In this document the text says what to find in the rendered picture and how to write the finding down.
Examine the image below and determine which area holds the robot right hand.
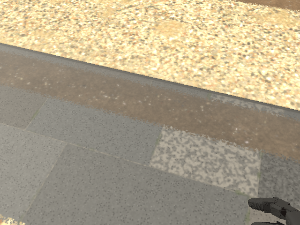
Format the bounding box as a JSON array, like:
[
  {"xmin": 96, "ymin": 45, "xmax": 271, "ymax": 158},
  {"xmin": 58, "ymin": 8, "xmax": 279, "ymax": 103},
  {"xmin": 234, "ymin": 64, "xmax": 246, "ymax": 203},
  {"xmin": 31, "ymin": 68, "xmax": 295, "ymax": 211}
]
[{"xmin": 247, "ymin": 197, "xmax": 300, "ymax": 225}]

